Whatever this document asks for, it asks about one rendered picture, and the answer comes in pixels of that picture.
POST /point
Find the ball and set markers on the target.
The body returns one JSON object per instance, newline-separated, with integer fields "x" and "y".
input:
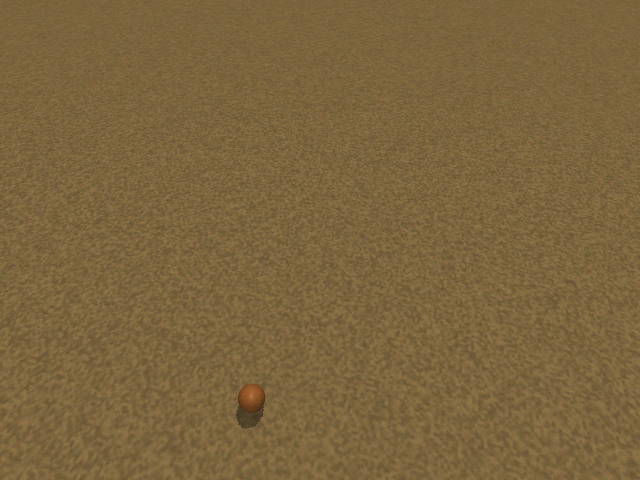
{"x": 251, "y": 398}

